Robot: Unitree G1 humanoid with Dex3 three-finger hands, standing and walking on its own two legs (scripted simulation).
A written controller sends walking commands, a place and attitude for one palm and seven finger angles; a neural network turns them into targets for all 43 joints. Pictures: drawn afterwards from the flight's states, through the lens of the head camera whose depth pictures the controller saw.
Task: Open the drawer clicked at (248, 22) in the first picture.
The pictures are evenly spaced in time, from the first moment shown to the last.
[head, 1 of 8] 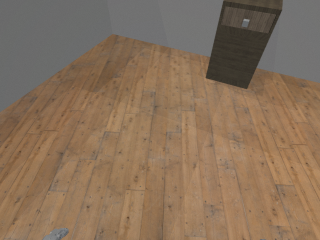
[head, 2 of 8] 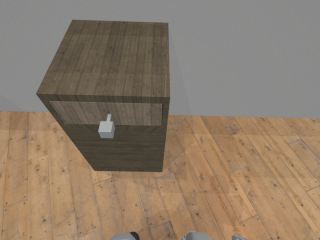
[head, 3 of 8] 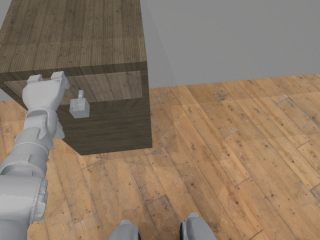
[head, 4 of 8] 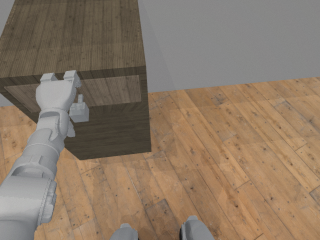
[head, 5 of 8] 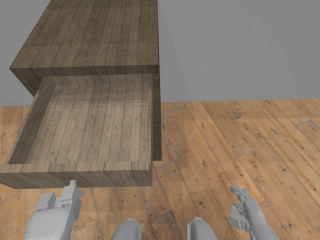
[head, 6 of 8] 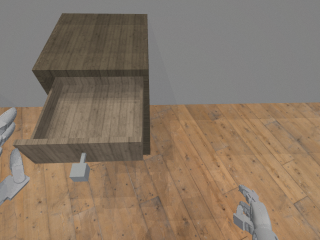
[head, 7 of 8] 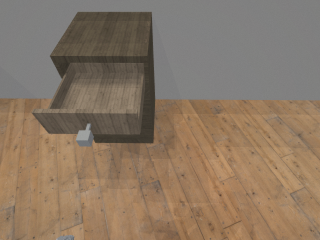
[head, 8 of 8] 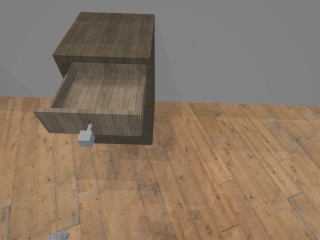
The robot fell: no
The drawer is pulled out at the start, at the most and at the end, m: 0.00 0.30 0.30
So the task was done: yes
